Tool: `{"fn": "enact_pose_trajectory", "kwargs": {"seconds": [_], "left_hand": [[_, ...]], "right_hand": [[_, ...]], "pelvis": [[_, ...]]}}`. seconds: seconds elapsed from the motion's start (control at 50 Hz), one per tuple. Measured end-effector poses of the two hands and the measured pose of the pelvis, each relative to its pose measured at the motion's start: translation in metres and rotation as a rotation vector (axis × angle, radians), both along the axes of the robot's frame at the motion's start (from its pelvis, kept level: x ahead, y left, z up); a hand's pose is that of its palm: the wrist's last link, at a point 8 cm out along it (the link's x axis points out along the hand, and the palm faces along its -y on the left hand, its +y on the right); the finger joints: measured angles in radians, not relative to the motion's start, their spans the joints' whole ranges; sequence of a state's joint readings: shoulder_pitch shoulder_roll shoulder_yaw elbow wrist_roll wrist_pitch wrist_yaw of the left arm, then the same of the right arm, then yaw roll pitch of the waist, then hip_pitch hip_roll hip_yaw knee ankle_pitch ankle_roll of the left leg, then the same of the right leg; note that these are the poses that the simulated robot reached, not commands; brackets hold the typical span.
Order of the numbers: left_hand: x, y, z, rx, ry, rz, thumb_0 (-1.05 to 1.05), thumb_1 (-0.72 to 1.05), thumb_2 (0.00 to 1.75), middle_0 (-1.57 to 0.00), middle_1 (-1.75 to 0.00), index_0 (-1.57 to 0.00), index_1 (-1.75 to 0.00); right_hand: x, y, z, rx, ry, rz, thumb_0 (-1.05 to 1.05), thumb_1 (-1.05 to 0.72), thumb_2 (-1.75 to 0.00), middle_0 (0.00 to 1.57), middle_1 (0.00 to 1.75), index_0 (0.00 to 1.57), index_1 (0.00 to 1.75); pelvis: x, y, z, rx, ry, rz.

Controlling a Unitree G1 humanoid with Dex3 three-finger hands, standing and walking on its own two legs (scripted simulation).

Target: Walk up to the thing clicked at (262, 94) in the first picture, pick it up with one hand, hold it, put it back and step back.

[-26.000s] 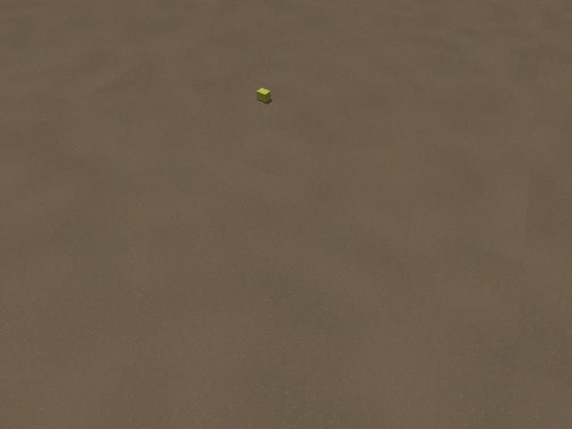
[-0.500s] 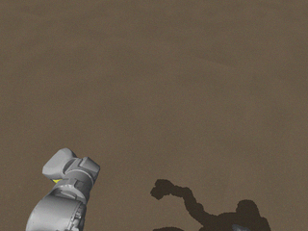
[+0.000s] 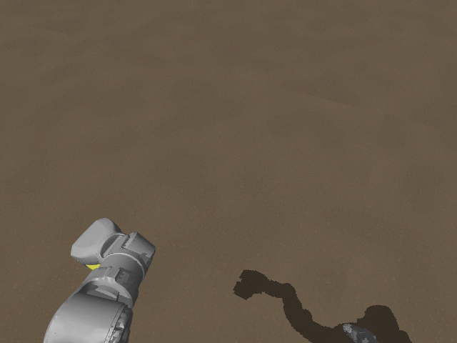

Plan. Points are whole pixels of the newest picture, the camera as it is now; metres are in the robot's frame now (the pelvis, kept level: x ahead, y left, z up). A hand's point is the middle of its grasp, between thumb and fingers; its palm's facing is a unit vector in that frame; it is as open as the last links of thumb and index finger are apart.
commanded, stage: hold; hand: left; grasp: from above
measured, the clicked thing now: (114, 261) +0.32 +0.24 -0.09
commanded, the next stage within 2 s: crouch in 1.22 s
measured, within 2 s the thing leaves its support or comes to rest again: neither
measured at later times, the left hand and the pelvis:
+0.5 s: hand (115, 257) +0.30 +0.22 -0.04, palm faces -0.19 -0.39 -0.90, open 8.8 cm; pelvis +0.00 +0.00 +0.01, yaw +0 degrees
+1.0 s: hand (113, 259) +0.30 +0.22 -0.04, palm faces -0.19 -0.40 -0.90, open 8.8 cm; pelvis -0.01 +0.00 +0.01, yaw +0 degrees
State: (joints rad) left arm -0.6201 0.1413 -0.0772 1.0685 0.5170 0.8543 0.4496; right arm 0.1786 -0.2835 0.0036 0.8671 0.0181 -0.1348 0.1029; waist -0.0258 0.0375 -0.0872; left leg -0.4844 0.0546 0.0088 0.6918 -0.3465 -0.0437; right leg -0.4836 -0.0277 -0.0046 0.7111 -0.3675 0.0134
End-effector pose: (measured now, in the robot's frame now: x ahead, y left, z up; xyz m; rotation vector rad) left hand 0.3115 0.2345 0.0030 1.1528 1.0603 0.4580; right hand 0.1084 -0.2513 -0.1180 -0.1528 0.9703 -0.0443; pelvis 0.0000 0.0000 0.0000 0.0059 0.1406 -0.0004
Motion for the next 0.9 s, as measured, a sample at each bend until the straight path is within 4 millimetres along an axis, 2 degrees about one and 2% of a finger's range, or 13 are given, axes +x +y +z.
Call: {"fn": "enact_pose_trajectory", "kwargs": {"seconds": [0.42, 0.66, 0.9], "left_hand": [[-0.007, -0.007, 0.015, -0.007, -0.012, 0.025, -0.01, 0.17, 0.49, -0.77, -0.47, -0.75, -0.51], [-0.013, -0.008, 0.023, -0.004, -0.017, 0.015, -0.01, 0.16, 0.50, -0.77, -0.47, -0.75, -0.51], [-0.016, -0.006, 0.019, -0.004, 0.000, 0.024, -0.01, 0.16, 0.51, -0.79, -0.45, -0.76, -0.50]], "right_hand": [[0.013, 0.000, 0.009, 0.015, -0.043, 0.026, 0.01, -0.91, -0.90, 0.20, 0.30, 0.20, 0.30], [0.022, 0.009, 0.016, 0.028, -0.082, 0.048, 0.01, -0.91, -0.90, 0.20, 0.30, 0.20, 0.30], [0.027, 0.016, 0.018, 0.035, -0.095, 0.062, 0.01, -0.91, -0.90, 0.20, 0.30, 0.20, 0.30]], "pelvis": [[-0.003, -0.004, 0.006, 0.001, -0.032, 0.000], [-0.006, -0.002, 0.009, 0.000, -0.049, 0.000], [-0.007, 0.000, 0.009, 0.002, -0.049, -0.001]]}}
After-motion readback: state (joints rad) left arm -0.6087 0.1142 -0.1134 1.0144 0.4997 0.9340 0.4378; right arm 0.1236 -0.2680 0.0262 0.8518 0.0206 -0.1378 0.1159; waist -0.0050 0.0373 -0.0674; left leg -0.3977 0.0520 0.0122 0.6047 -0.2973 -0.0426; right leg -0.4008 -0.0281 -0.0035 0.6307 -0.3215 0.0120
